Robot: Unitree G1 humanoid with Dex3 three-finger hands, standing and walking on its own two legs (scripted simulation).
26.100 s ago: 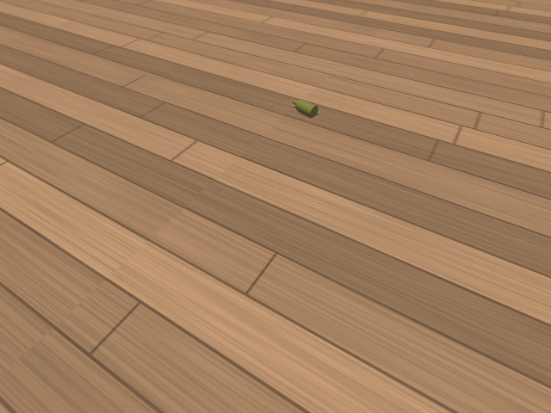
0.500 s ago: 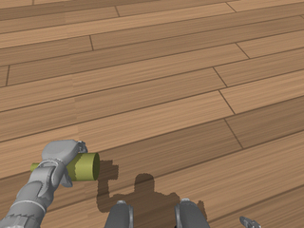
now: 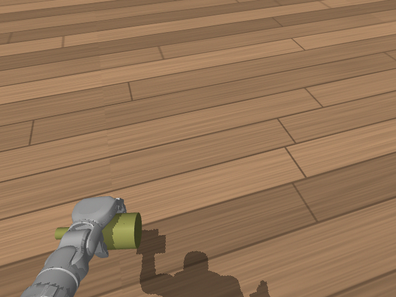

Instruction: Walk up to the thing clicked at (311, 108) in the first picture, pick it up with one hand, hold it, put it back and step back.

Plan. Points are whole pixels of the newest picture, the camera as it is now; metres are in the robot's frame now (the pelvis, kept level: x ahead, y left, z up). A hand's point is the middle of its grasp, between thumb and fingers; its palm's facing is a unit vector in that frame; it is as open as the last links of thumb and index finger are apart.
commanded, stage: lift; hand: left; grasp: from above
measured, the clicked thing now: (98, 231) +0.32 +0.25 -0.10
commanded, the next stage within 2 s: hold in 0.04 s
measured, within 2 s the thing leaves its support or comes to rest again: neither
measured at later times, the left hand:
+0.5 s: hand (98, 216) +0.33 +0.23 -0.03, palm faces -0.47 -0.05 -0.88, open 10.5 cm
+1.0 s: hand (98, 217) +0.31 +0.22 -0.01, palm faces -0.47 -0.04 -0.88, open 10.5 cm
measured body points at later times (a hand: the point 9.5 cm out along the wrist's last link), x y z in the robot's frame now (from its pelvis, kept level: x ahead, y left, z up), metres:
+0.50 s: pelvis +0.02 +0.00 +0.03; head +0.05 +0.00 +0.48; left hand +0.35 +0.23 +0.02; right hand +0.14 -0.27 -0.08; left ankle +0.03 +0.12 -0.69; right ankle +0.04 -0.15 -0.69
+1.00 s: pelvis +0.02 +0.00 +0.04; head +0.03 -0.02 +0.49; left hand +0.33 +0.22 +0.04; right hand +0.14 -0.27 -0.08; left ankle +0.03 +0.12 -0.69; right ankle +0.04 -0.15 -0.69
